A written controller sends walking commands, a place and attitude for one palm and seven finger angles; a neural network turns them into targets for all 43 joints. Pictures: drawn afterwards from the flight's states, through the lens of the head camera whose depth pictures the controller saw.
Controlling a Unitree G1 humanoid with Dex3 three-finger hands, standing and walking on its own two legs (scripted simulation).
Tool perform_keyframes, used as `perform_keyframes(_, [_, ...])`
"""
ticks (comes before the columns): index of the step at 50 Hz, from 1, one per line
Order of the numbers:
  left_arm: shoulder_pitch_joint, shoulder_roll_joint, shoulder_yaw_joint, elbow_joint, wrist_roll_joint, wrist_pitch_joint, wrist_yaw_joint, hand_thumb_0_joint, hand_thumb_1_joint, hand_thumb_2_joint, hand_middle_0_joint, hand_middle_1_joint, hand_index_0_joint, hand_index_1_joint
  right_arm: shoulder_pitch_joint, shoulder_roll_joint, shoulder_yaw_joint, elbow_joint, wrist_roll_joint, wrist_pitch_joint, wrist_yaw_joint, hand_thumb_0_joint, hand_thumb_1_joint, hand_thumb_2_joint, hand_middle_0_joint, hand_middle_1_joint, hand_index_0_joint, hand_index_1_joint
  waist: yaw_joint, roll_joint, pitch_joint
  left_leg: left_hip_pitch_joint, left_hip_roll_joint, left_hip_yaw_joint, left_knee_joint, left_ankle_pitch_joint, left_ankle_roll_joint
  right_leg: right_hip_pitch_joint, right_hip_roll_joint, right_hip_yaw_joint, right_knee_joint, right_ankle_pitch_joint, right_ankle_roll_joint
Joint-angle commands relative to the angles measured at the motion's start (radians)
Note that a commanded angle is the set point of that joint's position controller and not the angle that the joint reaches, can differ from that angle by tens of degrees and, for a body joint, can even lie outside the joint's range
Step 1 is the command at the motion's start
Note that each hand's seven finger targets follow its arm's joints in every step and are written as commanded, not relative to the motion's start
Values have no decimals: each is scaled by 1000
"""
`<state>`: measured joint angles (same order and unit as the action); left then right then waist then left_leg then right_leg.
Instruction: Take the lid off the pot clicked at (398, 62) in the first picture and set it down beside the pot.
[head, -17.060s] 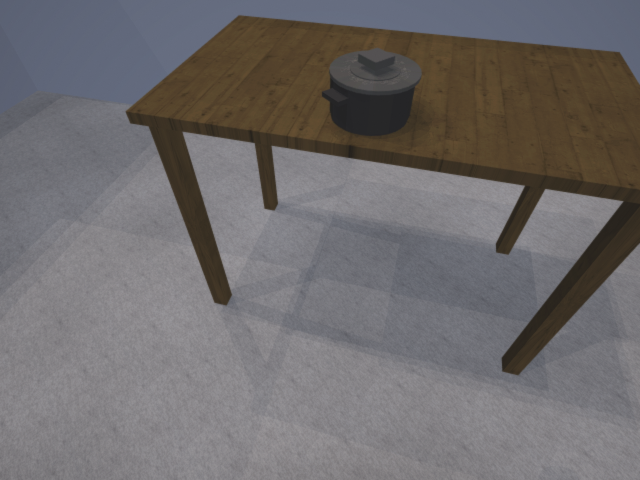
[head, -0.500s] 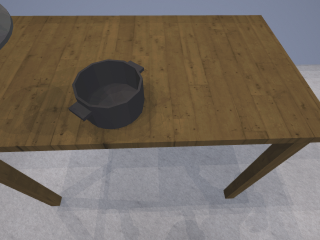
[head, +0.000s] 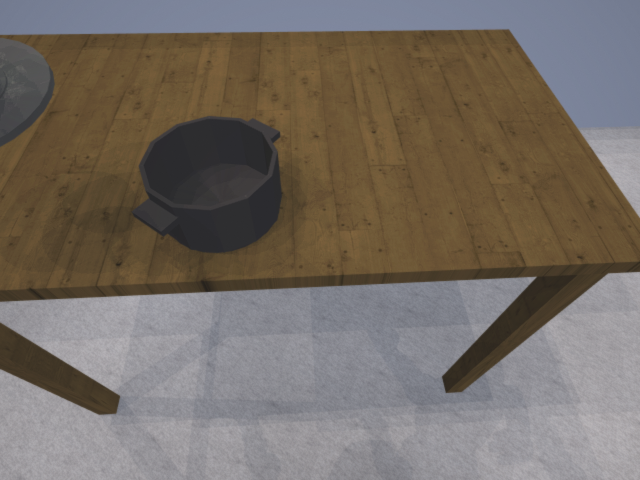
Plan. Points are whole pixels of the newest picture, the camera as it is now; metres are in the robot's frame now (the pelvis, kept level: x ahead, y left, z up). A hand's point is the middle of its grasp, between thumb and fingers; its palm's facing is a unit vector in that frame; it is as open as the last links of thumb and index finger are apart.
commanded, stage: lower the lid onto the table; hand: left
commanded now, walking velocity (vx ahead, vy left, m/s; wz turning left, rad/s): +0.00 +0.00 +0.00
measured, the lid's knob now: out of the picture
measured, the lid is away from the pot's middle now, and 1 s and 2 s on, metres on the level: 0.24 0.22 0.22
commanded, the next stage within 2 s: none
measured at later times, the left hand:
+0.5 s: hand out of the picture +0.46 +0.33 +0.24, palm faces -0.25 -0.25 -0.94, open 8.7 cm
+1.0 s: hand out of the picture +0.46 +0.33 +0.21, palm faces -0.34 -0.24 -0.91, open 8.7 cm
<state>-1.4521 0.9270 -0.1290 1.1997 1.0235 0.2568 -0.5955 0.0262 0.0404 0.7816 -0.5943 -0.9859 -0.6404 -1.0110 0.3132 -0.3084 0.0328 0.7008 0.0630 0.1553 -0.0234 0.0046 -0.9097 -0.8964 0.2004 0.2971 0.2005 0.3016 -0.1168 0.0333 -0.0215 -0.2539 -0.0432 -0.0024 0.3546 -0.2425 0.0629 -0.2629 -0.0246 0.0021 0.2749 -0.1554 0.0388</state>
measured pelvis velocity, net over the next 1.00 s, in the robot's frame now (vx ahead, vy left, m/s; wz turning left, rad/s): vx -0.01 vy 0.00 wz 0.00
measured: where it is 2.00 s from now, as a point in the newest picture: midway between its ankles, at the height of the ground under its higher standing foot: outside the picture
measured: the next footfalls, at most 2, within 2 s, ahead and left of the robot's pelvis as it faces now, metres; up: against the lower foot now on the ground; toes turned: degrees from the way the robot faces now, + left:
none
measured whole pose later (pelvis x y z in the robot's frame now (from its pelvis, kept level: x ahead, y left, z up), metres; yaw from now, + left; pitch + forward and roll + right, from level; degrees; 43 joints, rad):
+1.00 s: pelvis -0.01 +0.00 +0.00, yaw +0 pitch +10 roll -2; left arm -1.37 0.87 -0.13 1.26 1.00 0.13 -0.55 0.03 0.05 0.78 -0.59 -0.98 -0.64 -1.01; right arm 0.32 -0.30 0.02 0.74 0.06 0.14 -0.04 0.00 -0.91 -0.90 0.20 0.30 0.20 0.30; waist -0.13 0.02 -0.04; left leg -0.33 -0.04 -0.01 0.42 -0.26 0.07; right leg -0.33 -0.02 0.00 0.32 -0.16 0.04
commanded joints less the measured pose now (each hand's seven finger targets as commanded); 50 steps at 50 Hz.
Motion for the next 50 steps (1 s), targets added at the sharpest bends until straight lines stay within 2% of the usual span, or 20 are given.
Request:
perform_keyframes(1, [-578, 222, 20, -259, 22, -22, 60, 0, 459, 988, -780, -1096, -813, -1105, 77, -174, -56, -57, 1, -29, -19, 0, -900, -900, 200, 300, 200, 300, -5, 135, -435, 248, 24, -21, 38, 632, -17, 125, 57, -32, 24, 277, -58])
perform_keyframes(7, [-509, 173, -9, -193, 4, -29, 61, 0, 459, 988, -780, -1096, -813, -1105, 92, -182, -60, -39, 4, -37, -20, 0, -900, -900, 200, 300, 200, 300, -11, 109, -387, 216, 22, -20, 33, 586, -27, 102, 62, -41, 18, 261, -62])
perform_keyframes(8, [-563, 224, 29, -246, 14, -36, 67, 0, 459, 988, -780, -1096, -813, -1105, 91, -184, -60, -37, -3, -35, -19, 0, -900, -900, 200, 300, 200, 300, -7, 112, -434, 229, 21, -23, 32, 588, -22, 119, 62, -33, 21, 261, -59])
perform_keyframes(10, [-600, 212, 21, -267, 19, -44, 71, 0, 459, 988, -780, -1096, -813, -1105, 91, -177, -63, -36, -4, -40, -20, 0, -900, -900, 200, 300, 200, 300, -9, 158, -459, 265, 20, -27, 46, 639, -21, 111, 64, -33, 25, 277, -61])
perform_keyframes(13, [-528, 265, 70, -246, 23, -53, 75, 0, 459, 988, -780, -1096, -813, -1105, 106, -181, -65, -39, -8, -39, -15, 0, -900, -900, 200, 300, 200, 300, -1, 121, -474, 249, 19, -26, 62, 695, -23, 134, 67, -29, 39, 322, -57])
perform_keyframes(15, [-506, 224, 44, -238, 14, -56, 73, 0, 459, 988, -780, -1096, -813, -1105, 92, -173, -65, -50, -4, -33, -12, 0, -900, -900, 200, 300, 200, 300, -2, 128, -452, 238, 18, -25, 65, 700, -20, 122, 64, -31, 47, 324, -57])
perform_keyframes(17, [-429, 240, 66, -226, 5, -57, 76, 0, 459, 988, -780, -1096, -813, -1105, 92, -180, -69, -59, -1, -28, -7, 0, -900, -900, 200, 300, 200, 300, 5, 118, -437, 231, 17, -24, 78, 731, -26, 116, 67, -35, 54, 339, -60])
perform_keyframes(19, [-412, 301, 107, -208, 17, -69, 78, 0, 459, 988, -780, -1096, -813, -1105, 87, -177, -62, -66, -5, -19, -9, 0, -900, -900, 200, 300, 200, 300, 9, 75, -429, 179, 12, -9, 76, 656, -5, 152, 61, -24, 61, 335, -54])
perform_keyframes(22, [-387, 246, 57, -198, -2, -75, 73, 0, 459, 988, -780, -1096, -813, -1105, 77, -178, -64, -74, 4, -6, -11, 0, -900, -900, 200, 300, 200, 300, 0, 79, -394, 161, 13, -4, 75, 636, -5, 131, 61, -32, 63, 339, -55])
perform_keyframes(24, [-437, 334, 118, -236, 12, -87, 78, 0, 459, 988, -780, -1096, -813, -1105, 80, -181, -63, -72, -1, 0, -14, 0, -900, -900, 200, 300, 200, 300, 5, 61, -439, 161, 10, -2, 75, 604, 8, 165, 59, -18, 66, 338, -50])
perform_keyframes(25, [-465, 333, 110, -258, 14, -91, 79, 0, 459, 988, -780, -1096, -813, -1105, 75, -178, -62, -77, -1, 0, -15, 0, -900, -900, 200, 300, 200, 300, 3, 88, -456, 168, 9, -5, 73, 603, 7, 165, 57, -17, 67, 333, -51])
perform_keyframes(29, [-448, 251, 54, -207, -2, -95, 79, 0, 459, 988, -780, -1096, -813, -1105, 84, -176, -63, -63, 6, -4, -17, 0, -900, -900, 200, 300, 200, 300, -13, 107, -410, 188, 17, -17, 78, 590, -3, 97, 64, -29, 59, 285, -53])
perform_keyframes(34, [-512, 222, 40, -261, -4, -105, 85, 0, 459, 988, -780, -1096, -813, -1105, 90, -178, -67, -46, 5, -15, -19, 0, -900, -900, 200, 300, 200, 300, -19, 174, -450, 261, 23, -39, 88, 640, -23, 48, 72, -38, 53, 260, -58])
perform_keyframes(35, [-523, 183, 13, -260, -7, -104, 83, 0, 459, 988, -780, -1096, -813, -1105, 90, -173, -67, -44, 5, -19, -19, 0, -900, -900, 200, 300, 200, 300, -23, 186, -445, 271, 23, -42, 89, 651, -26, 35, 74, -40, 52, 259, -59])
perform_keyframes(36, [-489, 141, -12, -214, -12, -99, 80, 0, 459, 988, -780, -1096, -813, -1105, 96, -171, -67, -38, 6, -21, -20, 0, -900, -900, 200, 300, 200, 300, -28, 167, -419, 264, 24, -47, 90, 644, -29, 15, 76, -46, 50, 247, -59])
perform_keyframes(39, [-469, 163, 9, -196, -16, -104, 83, 0, 459, 988, -780, -1096, -813, -1105, 102, -179, -66, -27, 4, -24, -23, 0, -900, -900, 200, 300, 200, 300, -30, 111, -413, 227, 19, -39, 85, 594, -24, 29, 75, -44, 53, 252, -58])
perform_keyframes(41, [-490, 122, -24, -177, -17, -106, 83, 0, 459, 988, -780, -1096, -813, -1105, 105, -177, -66, -17, 4, -26, -24, 0, -900, -900, 200, 300, 200, 300, -34, 134, -390, 227, 20, -46, 79, 572, -30, 2, 77, -50, 50, 226, -61])
perform_keyframes(43, [-515, 166, 9, -225, -14, -113, 89, 0, 459, 988, -780, -1096, -813, -1105, 107, -184, -69, -15, 1, -29, -23, 0, -900, -900, 200, 300, 200, 300, -28, 143, -445, 254, 20, -49, 87, 602, -35, 15, 79, -44, 53, 238, -60])
perform_keyframes(46, [-499, 196, 26, -176, -6, -124, 97, 0, 459, 988, -780, -1096, -813, -1105, 111, -183, -64, -15, 1, -29, -30, 0, -900, -900, 200, 300, 200, 300, -25, 107, -440, 198, 12, -36, 84, 543, -22, 49, 76, -40, 63, 248, -59])
perform_keyframes(50, [-476, 260, 71, -170, 3, -144, 108, 0, 459, 988, -780, -1096, -813, -1105, 117, -182, -64, -23, 1, -24, -30, 0, -900, -900, 200, 300, 200, 300, -14, 116, -469, 190, 10, -31, 104, 603, -18, 71, 76, -36, 82, 286, -58])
